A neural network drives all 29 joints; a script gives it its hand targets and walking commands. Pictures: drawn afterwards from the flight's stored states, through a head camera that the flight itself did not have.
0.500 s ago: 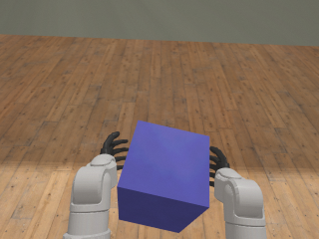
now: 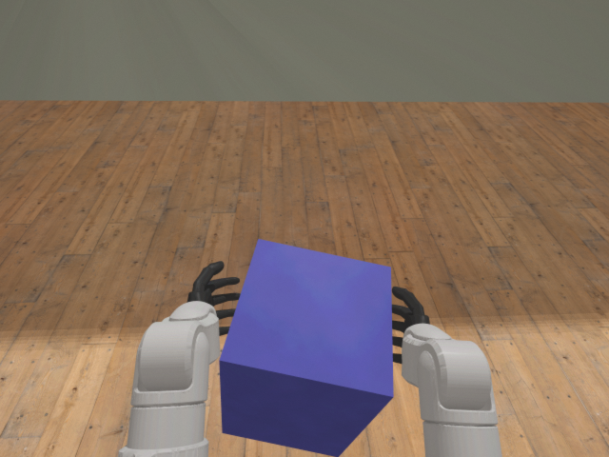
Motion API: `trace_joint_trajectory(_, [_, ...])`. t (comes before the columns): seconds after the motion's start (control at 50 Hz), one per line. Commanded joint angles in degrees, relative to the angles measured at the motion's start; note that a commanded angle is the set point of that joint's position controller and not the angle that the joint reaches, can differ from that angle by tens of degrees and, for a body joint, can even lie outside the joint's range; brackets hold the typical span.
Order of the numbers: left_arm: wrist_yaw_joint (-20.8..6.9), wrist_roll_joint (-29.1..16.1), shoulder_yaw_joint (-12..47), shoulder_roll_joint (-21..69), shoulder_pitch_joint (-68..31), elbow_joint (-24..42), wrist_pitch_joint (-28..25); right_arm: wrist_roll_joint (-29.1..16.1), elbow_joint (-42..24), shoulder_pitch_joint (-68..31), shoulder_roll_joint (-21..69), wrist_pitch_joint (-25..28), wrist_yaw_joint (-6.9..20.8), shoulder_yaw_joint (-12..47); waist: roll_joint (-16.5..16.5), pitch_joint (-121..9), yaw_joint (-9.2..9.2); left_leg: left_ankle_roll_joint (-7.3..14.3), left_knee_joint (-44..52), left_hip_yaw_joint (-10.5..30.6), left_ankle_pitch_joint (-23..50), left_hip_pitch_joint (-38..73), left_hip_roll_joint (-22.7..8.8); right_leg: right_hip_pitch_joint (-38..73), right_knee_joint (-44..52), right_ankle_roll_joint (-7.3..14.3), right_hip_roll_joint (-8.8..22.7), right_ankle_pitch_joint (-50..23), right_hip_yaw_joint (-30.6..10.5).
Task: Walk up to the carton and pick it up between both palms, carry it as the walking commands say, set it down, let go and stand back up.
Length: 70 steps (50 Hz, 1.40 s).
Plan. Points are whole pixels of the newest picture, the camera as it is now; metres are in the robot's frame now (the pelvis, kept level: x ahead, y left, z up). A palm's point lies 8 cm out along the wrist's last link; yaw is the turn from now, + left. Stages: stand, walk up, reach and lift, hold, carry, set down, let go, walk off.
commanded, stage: carry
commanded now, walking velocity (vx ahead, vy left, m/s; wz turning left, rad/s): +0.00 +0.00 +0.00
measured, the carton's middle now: (300, 355) +0.28 +0.00 +0.02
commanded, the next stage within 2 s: none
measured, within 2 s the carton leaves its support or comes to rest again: neither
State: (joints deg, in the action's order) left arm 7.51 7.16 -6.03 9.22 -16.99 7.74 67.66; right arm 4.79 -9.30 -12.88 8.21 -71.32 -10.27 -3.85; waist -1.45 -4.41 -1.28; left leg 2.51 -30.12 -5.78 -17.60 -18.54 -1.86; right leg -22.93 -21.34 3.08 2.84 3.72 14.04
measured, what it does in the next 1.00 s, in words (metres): walks backwards: left foot, then right foot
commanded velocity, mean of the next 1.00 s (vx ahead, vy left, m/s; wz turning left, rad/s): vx -0.03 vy -0.03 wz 0.10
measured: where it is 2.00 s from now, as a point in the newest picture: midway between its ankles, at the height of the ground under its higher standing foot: outside the picture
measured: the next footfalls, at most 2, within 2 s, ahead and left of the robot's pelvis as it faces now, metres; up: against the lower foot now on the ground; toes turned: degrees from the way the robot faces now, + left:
left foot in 0.48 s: -0.04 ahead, +0.04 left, +0.00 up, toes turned +11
right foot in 0.68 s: +0.03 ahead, -0.17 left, +0.00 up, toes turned +2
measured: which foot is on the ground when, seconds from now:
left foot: down 0.00-0.30, up 0.32-0.46, down 0.48-1.00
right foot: down 0.00-0.48, up 0.50-0.66, down 0.68-1.00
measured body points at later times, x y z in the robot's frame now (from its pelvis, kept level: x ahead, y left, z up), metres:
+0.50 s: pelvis -0.06 -0.02 -0.01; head -0.07 -0.02 +0.44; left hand +0.23 +0.13 +0.06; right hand +0.23 -0.14 +0.05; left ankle -0.07 +0.03 -0.74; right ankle +0.13 -0.08 -0.72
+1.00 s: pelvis -0.09 -0.07 +0.00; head -0.10 -0.07 +0.45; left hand +0.20 +0.10 +0.08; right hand +0.21 -0.16 +0.06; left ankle -0.08 +0.03 -0.74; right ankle -0.01 -0.17 -0.74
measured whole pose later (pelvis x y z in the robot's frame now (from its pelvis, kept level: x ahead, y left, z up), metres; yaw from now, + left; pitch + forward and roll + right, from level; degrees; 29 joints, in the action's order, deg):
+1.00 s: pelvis -0.09 -0.07 +0.00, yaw +8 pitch +2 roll +0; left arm 8.3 6.3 -5.8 9.2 -16.9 7.2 66.3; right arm 5.7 -9.0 -13.0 8.2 -70.4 -9.5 -4.1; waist 0.6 -4.9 0.3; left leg 1.9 -31.2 -3.6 -14.1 -19.5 0.3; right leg -22.0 -29.5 0.8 1.9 9.8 5.0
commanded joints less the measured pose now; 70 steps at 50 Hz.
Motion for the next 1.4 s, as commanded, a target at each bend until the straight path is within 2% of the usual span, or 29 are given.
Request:
trace_joint_trajectory(0.0, [-13.4,-21.5,35.1,57.1,-23.7,1.9,-0.1,-25.3,-10.5,-39.3,58.8,4.0,16.0,38.3,-2.3,-16.4,1.08,1.1,4.3,1.2,-4.7,2.0,0.1,9.1,8.9,-6.9,8.7,25.1,-9.2])
trace_joint_trajectory(0.08, [-13.2,-22.3,37.7,58.4,-24.5,2.6,0.0,-25.0,-8.2,-38.1,58.7,3.5,16.7,37.5,8.9,-15.3,2.03,2.1,13.6,10.5,-17.2,-9.5,-6.8,15.2,-6.9,-4.5,4.1,16.6,-6.0])
trace_joint_trajectory(0.14, [-13.3,-23.3,38.1,57.6,-24.7,4.0,-0.5,-24.1,-9.2,-39.1,56.9,3.6,16.8,36.8,9.5,-14.2,2.29,1.2,12.0,11.2,-17.7,-12.1,-7.8,14.8,-13.9,-4.7,2.2,15.3,-4.3])
trace_joint_trajectory(0.16, [-13.6,-23.5,37.2,58.2,-25.9,2.9,-0.4,-24.5,-10.6,-41.6,57.4,3.6,16.6,37.8,5.6,-13.7,1.93,2.5,13.3,15.5,-20.2,-11.0,-11.1,13.2,-15.6,-4.7,1.4,15.3,-4.3])
trace_joint_trajectory(0.18, [-14.0,-23.9,37.1,58.9,-24.9,2.0,-0.1,-23.9,-11.8,-43.7,57.1,3.7,16.4,37.8,8.7,-11.5,2.3,2.1,14.0,16.5,-22.8,-16.4,-11.8,14.5,-19.7,-4.9,1.9,15.9,-6.5])
trace_joint_trajectory(0.24, [-14.5,-24.0,35.9,58.1,-26.1,0.0,0.1,-22.3,-7.6,-41.3,56.1,3.1,16.6,36.6,7.6,-10.3,3.34,-0.6,8.8,11.6,-23.5,-22.9,-9.4,16.5,-20.2,-3.8,3.6,17.0,-8.4])
trace_joint_trajectory(0.26, [-15.0,-24.8,36.0,59.1,-30.0,0.5,0.5,-22.2,-7.1,-43.6,57.8,3.2,16.5,36.1,2.4,-9.4,3.15,-1.3,0.7,6.0,-21.2,-21.9,-4.3,14.3,-10.6,-3.0,5.1,22.7,-12.0])
trace_joint_trajectory(0.28, [-15.2,-25.3,35.3,59.4,-31.4,0.4,0.7,-22.1,-6.8,-43.5,58.6,3.4,16.2,35.1,-12.2,-10.3,2.48,-2.0,-17.6,-2.9,-13.3,-13.1,4.9,3.4,8.4,-1.0,13.0,34.8,-21.9])
trace_joint_trajectory(0.3, [-15.5,-24.4,33.7,58.5,-29.8,-1.5,0.7,-22.3,-6.4,-42.9,57.5,3.9,15.7,35.0,-19.8,-11.9,1.58,-2.7,-34.2,-4.3,-14.6,-4.3,7.1,-5.3,21.8,0.2,22.1,48.2,-30.9])
trace_joint_trajectory(0.32, [-15.9,-24.8,32.7,59.2,-31.1,-1.8,0.8,-22.4,-5.7,-44.8,58.2,4.7,15.2,35.0,-17.5,-12.6,0.5,-1.4,-40.2,-4.6,-13.8,2.1,7.3,-10.1,25.9,-3.6,21.0,52.6,-24.6])
trace_joint_trajectory(0.36, [-16.4,-26.2,34.9,60.0,-31.6,0.2,0.5,-21.4,-4.1,-41.3,60.3,5.8,14.4,34.4,-9.4,-15.7,-0.39,-0.5,-39.0,-6.5,-9.4,9.9,7.5,-7.4,22.7,-8.1,12.3,34.9,-8.0])
trace_joint_trajectory(0.4, [-15.6,-26.2,36.6,60.9,-34.5,2.9,-0.7,-22.6,-8.3,-44.9,60.5,6.5,14.1,35.0,-14.0,-19.4,-0.39,0.8,-11.0,-10.0,-15.3,12.0,6.7,3.4,19.8,-13.5,8.6,28.3,-3.1])
trace_joint_trajectory(0.42, [-15.1,-25.0,36.7,60.7,-33.0,3.0,-1.4,-23.4,-9.1,-44.7,60.5,6.9,14.2,35.7,-10.0,-20.1,0.16,1.0,3.3,-8.1,-15.2,10.3,6.3,13.8,12.4,-10.7,7.4,23.3,-2.6])
trace_joint_trajectory(0.44, [-14.4,-22.1,34.6,58.9,-28.5,0.4,-2.2,-22.3,-8.2,-44.1,58.9,7.3,14.6,34.4,-2.0,-18.6,-0.01,1.9,15.0,-2.2,-10.3,10.6,4.2,13.9,5.8,-9.9,5.9,24.0,-3.9])
trace_joint_trajectory(0.46, [-13.3,-23.6,37.8,59.7,-28.9,4.7,-2.3,-24.9,-11.3,-44.1,60.4,6.7,15.2,36.1,12.9,-17.7,0.49,4.1,19.8,23.5,-7.4,13.3,-11.3,5.2,-8.4,-7.1,6.0,14.4,-6.8])
trace_joint_trajectory(0.48, [-12.7,-22.8,37.5,60.0,-25.4,4.7,-1.9,-25.5,-12.7,-43.3,59.4,5.9,15.6,37.2,14.0,-15.8,1.26,8.3,18.9,30.7,-11.6,12.9,-18.2,-4.5,-17.6,-8.1,2.2,14.3,-7.9])
trace_joint_trajectory(0.5, [-12.8,-22.6,37.9,59.6,-24.0,3.2,-1.5,-24.0,-8.9,-36.8,58.2,5.5,15.9,36.5,11.8,-14.7,0.95,10.3,18.3,26.9,-16.5,6.5,-18.7,-5.0,-28.5,-7.8,1.8,12.8,-12.3])
trace_joint_trajectory(0.56, [-12.7,-23.2,40.1,61.1,-27.5,6.3,-2.3,-25.2,-13.1,-41.1,58.5,5.8,17.2,37.6,7.4,-13.3,0.93,5.8,10.1,10.7,9.9,7.5,-9.6,-3.7,-25.2,-4.9,0.0,12.8,-11.4])
trace_joint_trajectory(0.62, [-12.4,-23.4,39.9,58.8,-28.0,6.4,-1.6,-23.5,-11.4,-39.1,56.2,5.2,16.7,36.1,11.2,-16.5,1.39,3.3,1.7,7.8,38.8,9.8,-7.5,5.6,-8.9,-4.0,-2.2,6.4,-7.8])
trace_joint_trajectory(0.66, [-12.5,-23.0,38.2,58.9,-23.3,2.3,-0.9,-23.0,-10.3,-36.8,55.0,5.0,16.1,35.7,8.7,-21.6,1.21,1.0,-1.1,10.5,40.4,10.8,-7.9,12.5,-3.3,-3.1,0.7,0.5,-11.8])
trace_joint_trajectory(0.7, [-13.4,-24.1,38.6,59.3,-25.2,2.4,-1.0,-21.6,-9.0,-36.6,54.9,5.0,15.6,35.6,1.8,-24.4,0.84,-1.5,-0.5,9.9,30.4,5.1,-5.9,17.5,-10.4,-0.3,6.6,-20.3,-16.2])
trace_joint_trajectory(0.76, [-13.7,-24.1,38.1,60.6,-24.7,0.4,-1.2,-22.2,-9.3,-39.3,56.3,5.5,15.9,36.0,-0.7,-19.7,1.27,-0.3,2.6,8.1,11.0,3.3,-4.8,11.7,-6.4,-1.1,5.3,-4.5,-15.5])
trace_joint_trajectory(0.78, [-13.8,-24.8,38.3,61.1,-27.8,2.9,-1.6,-22.6,-10.4,-40.8,57.1,5.8,15.9,36.1,2.5,-19.7,1.36,0.4,3.7,8.1,10.8,3.7,-4.5,10.9,-6.4,-0.9,5.2,-1.6,-15.7])
trace_joint_trajectory(0.9, [-13.9,-24.8,37.0,59.8,-26.4,2.5,-1.3,-22.4,-9.3,-40.0,57.4,5.2,15.5,36.5,-3.0,-19.6,1.14,0.1,2.7,7.0,5.0,1.8,-2.9,11.2,-3.8,-0.2,6.3,0.8,-17.4])
trace_joint_trajectory(0.96, [-13.7,-24.9,38.6,59.5,-26.5,4.7,-1.3,-22.9,-10.0,-38.8,57.3,5.5,15.6,37.2,1.8,-19.2,1.41,-0.7,3.6,8.1,12.4,3.5,-5.2,10.4,-4.9,-1.0,7.1,-4.1,-16.0])
trace_joint_trajectory(1.14, [-14.0,-22.8,36.3,57.5,-20.8,2.4,0.0,-23.1,-10.5,-38.8,56.3,4.2,16.3,37.6,-4.3,-20.1,2.06,-1.2,-4.0,6.6,6.9,2.0,-4.8,7.5,-3.3,0.5,11.8,-6.0,-20.4])
trace_joint_trajectory(1.22, [-13.7,-24.7,38.2,58.1,-25.2,7.2,-0.5,-23.5,-10.9,-37.9,57.3,4.1,16.4,37.9,-1.7,-21.0,2.23,-0.6,-3.5,6.5,13.0,2.4,-5.9,5.6,-6.7,0.1,11.0,-7.0,-18.4])
trace_joint_trajectory(1.28, [-14.1,-25.2,38.3,58.4,-25.7,5.4,0.3,-22.5,-8.1,-36.9,57.8,3.8,16.4,36.4,-0.4,-17.5,2.25,0.2,-1.4,6.2,4.5,-0.8,-4.7,2.1,-4.4,-0.5,10.0,6.2,-18.1])
trace_joint_trajectory(1.38, [-14.2,-26.7,40.8,59.4,-29.2,10.3,-0.2,-22.5,-10.9,-36.8,59.0,4.4,16.9,36.0,11.0,-18.2,1.98,5.0,13.6,17.0,-6.6,-4.9,-16.7,1.9,-24.3,-2.7,1.1,15.6,-8.4])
